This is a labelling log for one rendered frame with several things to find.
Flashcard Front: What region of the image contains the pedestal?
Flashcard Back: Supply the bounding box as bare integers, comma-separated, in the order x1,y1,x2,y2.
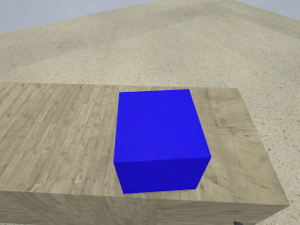
0,82,290,225

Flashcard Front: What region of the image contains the carton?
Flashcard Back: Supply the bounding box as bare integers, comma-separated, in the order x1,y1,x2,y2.
113,89,211,194

